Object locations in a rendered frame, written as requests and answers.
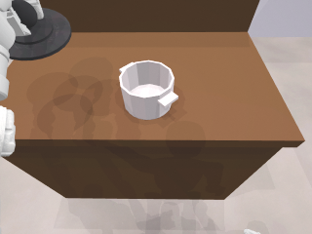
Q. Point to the lid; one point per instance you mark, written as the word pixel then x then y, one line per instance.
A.
pixel 48 36

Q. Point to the robot left hand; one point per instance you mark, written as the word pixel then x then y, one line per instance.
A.
pixel 15 22

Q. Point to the table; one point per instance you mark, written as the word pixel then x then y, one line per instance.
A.
pixel 74 134

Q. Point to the pot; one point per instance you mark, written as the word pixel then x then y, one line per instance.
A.
pixel 147 88

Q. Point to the knob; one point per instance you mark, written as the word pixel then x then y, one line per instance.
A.
pixel 26 12

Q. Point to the left robot upper arm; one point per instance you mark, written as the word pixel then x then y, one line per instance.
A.
pixel 7 135

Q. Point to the left robot forearm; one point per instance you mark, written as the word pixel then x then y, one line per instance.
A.
pixel 7 40

